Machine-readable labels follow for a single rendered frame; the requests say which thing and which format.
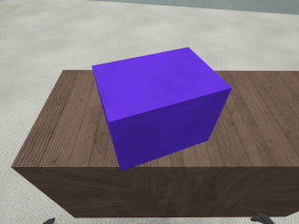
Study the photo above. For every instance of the pedestal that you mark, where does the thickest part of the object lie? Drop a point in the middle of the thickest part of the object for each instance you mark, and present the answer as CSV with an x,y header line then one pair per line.
x,y
249,164

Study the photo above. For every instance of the robot right hand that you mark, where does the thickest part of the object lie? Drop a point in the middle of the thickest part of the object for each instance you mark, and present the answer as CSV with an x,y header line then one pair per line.
x,y
262,218

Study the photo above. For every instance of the carton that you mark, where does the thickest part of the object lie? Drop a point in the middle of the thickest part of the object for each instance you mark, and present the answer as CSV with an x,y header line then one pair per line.
x,y
159,104

